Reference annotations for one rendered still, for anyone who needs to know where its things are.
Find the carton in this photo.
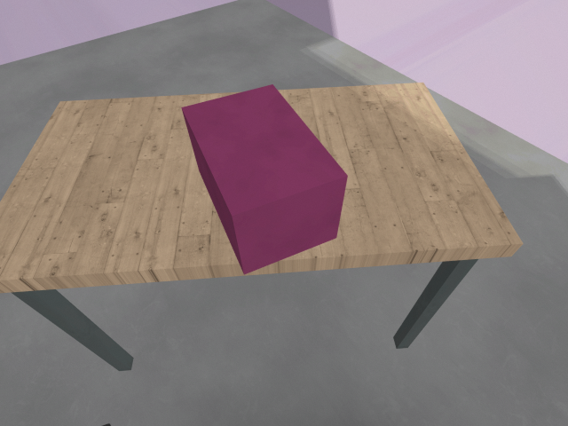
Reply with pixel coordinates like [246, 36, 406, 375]
[181, 84, 348, 274]

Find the table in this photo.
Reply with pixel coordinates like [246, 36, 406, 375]
[0, 83, 524, 371]

